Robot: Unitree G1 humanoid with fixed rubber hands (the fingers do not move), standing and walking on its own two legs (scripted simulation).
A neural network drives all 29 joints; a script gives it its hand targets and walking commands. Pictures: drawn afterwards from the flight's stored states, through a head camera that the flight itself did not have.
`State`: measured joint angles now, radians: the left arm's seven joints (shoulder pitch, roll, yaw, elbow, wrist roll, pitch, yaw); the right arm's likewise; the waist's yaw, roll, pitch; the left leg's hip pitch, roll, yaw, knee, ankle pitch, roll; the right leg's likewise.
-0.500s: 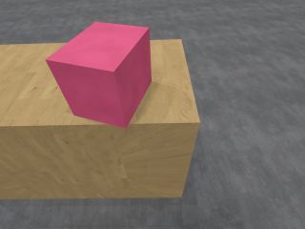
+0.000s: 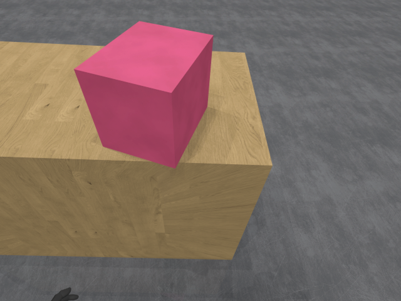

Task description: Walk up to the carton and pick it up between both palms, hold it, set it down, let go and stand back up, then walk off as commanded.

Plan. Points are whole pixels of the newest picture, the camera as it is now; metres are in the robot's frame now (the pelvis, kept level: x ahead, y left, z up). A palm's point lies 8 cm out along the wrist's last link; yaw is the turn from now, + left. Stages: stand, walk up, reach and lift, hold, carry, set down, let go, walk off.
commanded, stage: walk up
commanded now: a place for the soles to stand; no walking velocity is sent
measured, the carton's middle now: (156, 92) +0.60 +0.13 +0.10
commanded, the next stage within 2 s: none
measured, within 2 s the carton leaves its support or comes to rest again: neither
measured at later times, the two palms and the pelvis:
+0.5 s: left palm out of the picture +0.12 +0.31 -0.09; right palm out of the picture +0.09 -0.30 -0.11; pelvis +0.01 +0.00 +0.00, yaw +0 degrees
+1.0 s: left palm out of the picture +0.06 +0.48 -0.10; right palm out of the picture +0.17 -0.17 -0.12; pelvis +0.06 +0.14 -0.02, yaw +4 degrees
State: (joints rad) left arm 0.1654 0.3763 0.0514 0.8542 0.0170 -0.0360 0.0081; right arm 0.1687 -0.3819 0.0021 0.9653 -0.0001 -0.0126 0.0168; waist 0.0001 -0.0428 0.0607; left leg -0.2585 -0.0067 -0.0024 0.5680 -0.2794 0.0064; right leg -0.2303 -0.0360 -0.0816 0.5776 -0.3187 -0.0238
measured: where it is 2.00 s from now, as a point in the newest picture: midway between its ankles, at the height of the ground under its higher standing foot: outside the picture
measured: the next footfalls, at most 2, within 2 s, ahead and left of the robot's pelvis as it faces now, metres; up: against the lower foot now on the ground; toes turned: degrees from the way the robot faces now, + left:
left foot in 0.96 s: +0.16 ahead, +0.23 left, +0.00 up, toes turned +5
right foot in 1.40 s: +0.22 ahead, +0.10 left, +0.00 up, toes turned +0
